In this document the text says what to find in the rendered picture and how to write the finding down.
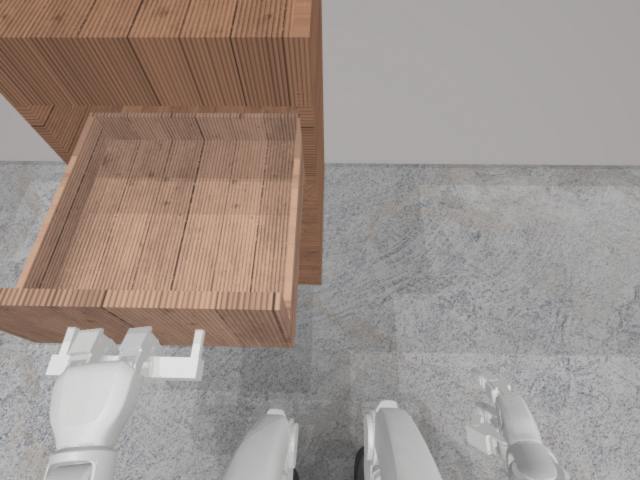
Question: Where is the cabinet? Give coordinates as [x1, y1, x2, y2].
[0, 0, 324, 285]

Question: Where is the robot right shin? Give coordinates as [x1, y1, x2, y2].
[364, 400, 412, 480]

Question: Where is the left robot hand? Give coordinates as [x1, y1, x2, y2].
[50, 326, 163, 451]

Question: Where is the right robot thigh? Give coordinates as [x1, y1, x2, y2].
[363, 408, 443, 480]

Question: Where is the drawer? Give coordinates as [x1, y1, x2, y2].
[0, 113, 304, 348]

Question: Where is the right robot hand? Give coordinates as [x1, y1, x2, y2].
[465, 368, 543, 460]

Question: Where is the robot right forearm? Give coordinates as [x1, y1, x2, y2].
[506, 441, 570, 480]

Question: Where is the robot left forearm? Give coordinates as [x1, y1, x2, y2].
[44, 446, 118, 480]

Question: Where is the handle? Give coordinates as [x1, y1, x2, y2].
[45, 327, 205, 381]

